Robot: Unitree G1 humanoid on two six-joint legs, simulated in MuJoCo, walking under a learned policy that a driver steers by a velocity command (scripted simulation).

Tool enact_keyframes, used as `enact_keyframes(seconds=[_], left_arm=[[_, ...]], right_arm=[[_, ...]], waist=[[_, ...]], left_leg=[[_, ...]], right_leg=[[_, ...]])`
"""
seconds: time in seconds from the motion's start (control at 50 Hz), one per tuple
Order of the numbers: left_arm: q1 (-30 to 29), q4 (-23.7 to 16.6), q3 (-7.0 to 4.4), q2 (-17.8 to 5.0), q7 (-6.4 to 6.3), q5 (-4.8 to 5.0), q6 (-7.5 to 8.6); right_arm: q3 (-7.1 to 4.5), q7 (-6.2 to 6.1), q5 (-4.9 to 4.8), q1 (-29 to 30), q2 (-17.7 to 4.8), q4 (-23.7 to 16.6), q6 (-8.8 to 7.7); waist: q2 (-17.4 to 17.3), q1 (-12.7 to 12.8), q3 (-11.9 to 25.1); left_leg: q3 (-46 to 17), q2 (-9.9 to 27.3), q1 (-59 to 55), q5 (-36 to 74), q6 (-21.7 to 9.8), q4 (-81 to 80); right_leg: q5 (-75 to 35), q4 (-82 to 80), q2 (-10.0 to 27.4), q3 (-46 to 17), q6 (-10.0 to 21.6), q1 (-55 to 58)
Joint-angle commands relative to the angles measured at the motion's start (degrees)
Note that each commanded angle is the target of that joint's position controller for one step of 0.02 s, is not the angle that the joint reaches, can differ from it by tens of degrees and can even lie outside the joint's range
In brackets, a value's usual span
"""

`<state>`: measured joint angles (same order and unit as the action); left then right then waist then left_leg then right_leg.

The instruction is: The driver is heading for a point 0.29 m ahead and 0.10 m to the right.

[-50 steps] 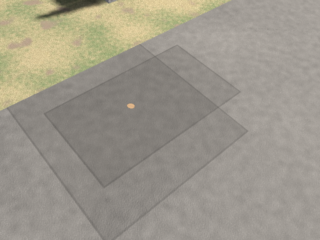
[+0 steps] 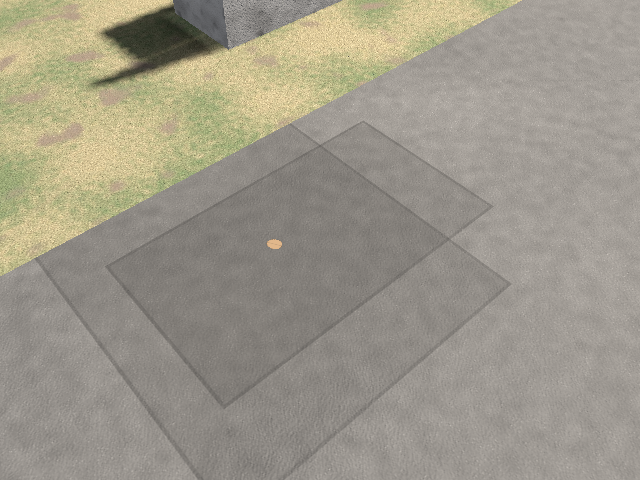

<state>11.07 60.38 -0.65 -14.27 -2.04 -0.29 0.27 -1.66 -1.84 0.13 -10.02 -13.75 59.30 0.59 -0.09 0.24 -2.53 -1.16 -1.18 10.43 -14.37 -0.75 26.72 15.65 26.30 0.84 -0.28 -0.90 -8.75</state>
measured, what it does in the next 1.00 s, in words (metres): walks ahead: left foot, then right foot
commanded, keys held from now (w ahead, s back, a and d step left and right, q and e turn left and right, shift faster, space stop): no key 0.06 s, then w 0.28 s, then no key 0.66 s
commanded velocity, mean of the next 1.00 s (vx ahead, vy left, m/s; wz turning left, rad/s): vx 0.13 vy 0.00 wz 0.00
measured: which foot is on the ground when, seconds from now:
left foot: down 0.00-0.32, up 0.34-0.64, down 0.66-1.00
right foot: down 0.00-0.70, up 0.72-0.92, down 0.94-1.00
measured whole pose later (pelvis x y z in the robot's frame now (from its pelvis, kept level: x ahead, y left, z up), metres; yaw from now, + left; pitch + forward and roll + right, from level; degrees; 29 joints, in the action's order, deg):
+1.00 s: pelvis +0.19 -0.02 -0.01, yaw -2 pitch -1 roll +1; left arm 13.1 59.9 -1.3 -12.2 -2.6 -0.9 -0.5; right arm -1.1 -1.1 0.4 -5.8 -12.3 58.9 -0.5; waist -0.1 0.1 -1.8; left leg 3.0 -2.2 16.7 -9.6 -1.9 27.3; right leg 17.6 32.5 2.4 -0.8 -0.9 -13.3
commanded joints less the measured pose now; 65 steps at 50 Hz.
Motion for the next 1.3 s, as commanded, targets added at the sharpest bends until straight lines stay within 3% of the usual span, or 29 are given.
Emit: enact_keyframes(seconds=[0.02,0.06,0.1,0.14,0.18,0.24,0.3,0.32,0.34,0.36,0.38,0.4,0.48,0.54,0.58,0.64,0.66,0.68,0.7,0.72,0.74,0.78,0.86,0.9,0.94,0.96,1.02,1.12,1.3], left_arm=[[1.28,-1.23,-1.00,-6.39,-0.27,0.01,0.42],[1.68,-0.92,-0.93,-6.22,-0.31,0.02,0.41],[3.15,-0.07,-0.96,-5.81,-0.50,0.45,0.21],[2.21,-1.12,-1.15,-6.19,-0.71,0.78,0.48],[1.69,-2.14,-0.94,-4.98,-0.37,0.93,1.93],[1.00,-3.30,-0.63,-2.60,0.91,1.53,4.19],[8.11,-1.03,-0.90,-2.40,1.61,1.91,5.19],[13.64,1.16,-1.65,-4.42,1.48,1.60,5.17],[21.14,3.33,-3.26,-9.87,1.55,1.51,5.36],[23.30,3.31,-3.88,-13.30,2.15,0.84,5.73],[19.72,2.23,-2.61,-8.96,2.09,0.02,6.13],[17.15,0.99,-2.04,-6.74,2.14,-0.08,6.34],[13.44,-0.46,-0.78,-3.81,1.41,0.00,4.17],[12.72,-0.80,-0.88,-6.45,0.15,-0.48,3.06],[13.16,-0.29,-1.37,-8.29,0.08,-0.11,2.92],[9.41,-0.71,-1.41,-7.27,0.33,1.15,3.17],[10.57,-0.31,-1.49,-7.31,0.65,0.91,3.35],[12.90,-0.63,-1.21,-6.32,0.97,-0.57,3.81],[20.22,0.84,0.14,-1.32,1.10,-0.84,3.60],[17.40,0.95,0.07,-1.28,1.04,0.09,2.72],[14.25,-0.23,-0.82,-3.55,0.83,1.19,1.87],[10.12,-0.94,-1.42,-3.49,-0.37,1.17,0.16],[10.85,-0.29,-1.35,-1.44,-1.58,0.05,-0.80],[11.99,0.81,-1.33,-0.93,-1.05,-0.27,-0.88],[9.32,-0.49,-1.60,-3.41,-0.59,-1.61,-1.36],[7.39,-1.01,-2.15,-6.50,-0.66,-1.01,-1.32],[3.64,-0.93,-1.97,-4.51,-0.51,-0.55,0.74],[5.77,0.01,-1.95,-3.50,0.08,0.01,2.18],[6.60,0.48,-1.88,-3.28,0.24,0.18,1.36]], right_arm=[[-1.01,-0.19,-0.02,-0.40,-6.38,-1.12,-0.48],[-0.93,-0.20,-0.04,-0.54,-6.23,-0.63,-0.48],[-1.06,-0.37,-0.45,-1.78,-6.36,0.31,-0.27],[-1.47,-0.46,-0.86,-2.12,-7.39,0.02,-0.51],[-1.78,-0.13,-1.29,-4.07,-8.16,0.03,-1.91],[-2.77,0.49,-1.67,-8.09,-10.67,0.81,-3.50],[-2.31,0.90,-2.11,0.97,-9.55,-2.95,-3.79],[-1.81,1.06,-1.98,4.30,-7.62,-4.55,-3.96],[-0.80,1.23,-1.70,6.84,-3.42,-6.61,-4.80],[-1.09,1.05,-1.33,6.96,-4.84,-8.07,-5.96],[-1.67,1.30,-1.67,4.31,-6.66,-6.78,-6.41],[-1.63,1.74,-1.79,1.12,-6.18,-5.20,-6.42],[-1.48,2.40,-1.65,4.86,-3.12,-5.78,-5.55],[-0.15,2.53,-1.36,10.30,-0.24,-7.76,-4.81],[-0.44,2.37,-1.41,9.77,-2.19,-7.82,-4.22],[-1.81,1.97,-0.57,4.16,-5.86,-5.90,-3.82],[-2.55,1.66,-0.02,1.99,-7.75,-5.27,-3.85],[-3.50,1.24,0.57,-1.79,-11.65,-4.68,-3.76],[-3.17,1.07,1.27,-5.13,-11.12,-3.68,-3.06],[-1.71,1.65,0.53,-5.53,-6.17,-3.03,-2.71],[-1.16,2.01,-0.34,-0.46,-5.75,-3.61,-2.98],[-0.48,1.96,0.09,8.50,-5.02,-5.51,-3.35],[-0.81,0.97,1.00,10.58,-6.15,-5.44,-2.52],[-0.81,0.57,-0.09,10.81,-6.09,-5.09,-2.12],[-0.36,0.71,-0.42,7.29,-4.50,-3.34,-1.96],[-0.65,0.61,0.00,6.22,-4.87,-3.41,-1.54],[-0.60,0.00,0.41,5.10,-4.45,-2.46,-1.63],[-0.71,0.08,-0.21,2.99,-4.45,-0.61,-2.00],[-0.99,-0.29,-0.47,1.64,-4.82,1.42,-0.86]], waist=[[-0.02,-0.04,1.05],[-0.06,-0.05,0.95],[-0.56,-0.20,1.46],[-1.47,-0.65,-3.24],[-3.83,-1.38,-5.89],[-9.78,-1.79,-4.36],[-7.94,4.25,-5.13],[-3.67,6.31,-4.22],[10.55,8.05,-2.12],[16.91,7.81,-2.18],[8.97,4.62,-3.28],[6.81,2.67,-2.42],[5.79,1.37,-0.98],[6.66,1.86,-0.06],[8.28,1.23,1.70],[7.15,-3.07,3.36],[5.22,-4.14,4.65],[0.11,-4.02,9.78],[-8.09,-2.20,19.10],[-10.05,-3.52,20.44],[-7.14,-1.94,14.18],[-4.73,0.71,4.38],[-6.30,2.82,4.23],[-5.30,4.11,5.55],[-2.44,2.54,2.33],[1.84,0.04,-1.06],[5.03,-0.94,-2.06],[2.10,-0.12,2.99],[0.42,-0.06,3.24]], left_leg=[[-2.40,2.49,-1.07,9.71,-1.02,-4.19],[-2.32,2.45,-0.94,9.51,-1.01,-4.23],[-1.48,1.11,-0.21,-7.49,-1.89,-4.27],[-4.12,2.32,4.97,-25.63,-4.13,-5.46],[-10.45,6.39,5.28,-30.30,-6.94,-7.97],[-25.82,16.29,2.41,-32.80,-12.95,-15.41],[-18.21,12.39,13.09,-24.66,-9.86,-12.49],[-11.47,7.84,18.98,-16.65,-6.84,-4.59],[0.86,-0.28,27.10,-9.24,-2.24,14.03],[1.17,-2.12,35.07,-16.92,-0.70,27.23],[-2.34,0.60,37.51,-17.32,-0.90,35.92],[-2.68,1.77,36.69,-14.38,-1.20,39.30],[2.47,3.61,30.07,-2.99,0.05,28.42],[5.71,0.67,17.19,5.36,1.05,12.50],[5.30,-0.41,11.09,9.37,0.45,9.00],[4.07,-1.22,2.64,16.28,-2.88,0.54],[2.85,-0.14,-2.48,24.47,-4.21,-2.40],[-3.89,6.88,-14.05,46.35,-7.14,2.09],[-14.77,18.27,-25.66,56.63,-16.67,4.10],[-22.38,22.50,-21.47,51.02,-20.60,-1.56],[-20.73,20.83,-12.56,35.36,-18.63,-5.04],[-13.85,16.21,1.55,18.04,-13.81,-10.09],[-8.89,11.75,9.94,6.14,-11.17,-12.25],[-6.98,10.23,11.99,-1.50,-9.61,-11.39],[-5.22,7.32,14.79,-14.59,-4.37,-10.98],[-2.06,4.30,11.52,-14.68,-2.07,-10.57],[-0.36,2.68,1.81,-1.89,-1.36,-4.48],[-0.13,3.10,-0.32,12.66,-2.41,-1.48],[-0.31,3.39,-2.48,18.01,-1.88,-0.28]], right_leg=[[-7.93,-4.23,1.12,-0.95,0.73,-2.47],[-7.78,-4.23,1.05,-0.91,0.75,-2.58],[6.24,-2.87,-0.82,0.84,1.56,-3.52],[20.50,-0.85,-1.11,0.26,3.33,-9.13],[20.20,2.73,-0.68,-0.33,4.19,-13.84],[10.46,13.21,-1.13,2.02,4.57,-15.71],[8.42,0.85,-0.69,1.75,7.63,-0.41],[5.04,-3.45,1.64,-2.82,7.91,8.50],[12.06,-11.44,10.88,-19.77,11.53,16.03],[1.02,-15.10,20.64,-35.59,16.70,19.23],[-13.69,-12.27,21.37,-32.36,17.05,19.02],[-27.81,-9.81,19.06,-24.77,15.31,18.70],[-45.06,-10.24,11.51,-8.00,9.77,13.73],[-47.15,-10.18,7.45,-1.89,8.71,5.62],[-48.46,-9.35,8.94,-2.88,9.13,4.31],[-49.25,-3.19,8.81,-3.48,7.34,5.06],[-46.62,0.72,7.03,-2.92,5.60,4.26],[-32.60,8.02,4.09,-1.62,3.25,-1.70],[-5.31,21.14,-0.03,-0.39,0.20,-9.28],[23.03,31.77,-2.56,-2.43,-1.91,-10.20],[25.54,36.32,-0.70,-4.68,-2.17,-12.21],[21.84,32.97,1.70,-3.43,-2.75,-12.73],[12.03,15.46,1.89,-0.88,-2.79,-3.22],[-1.54,4.90,0.90,1.05,-1.41,3.35],[-4.53,-1.25,3.03,-1.48,1.04,3.85],[6.18,-2.81,3.44,-2.34,2.96,-4.78],[8.41,-6.76,3.04,-2.92,2.49,-11.66],[-7.69,-3.87,2.58,-2.00,2.21,-4.56],[-15.51,-3.50,2.27,-1.36,2.75,-2.77]])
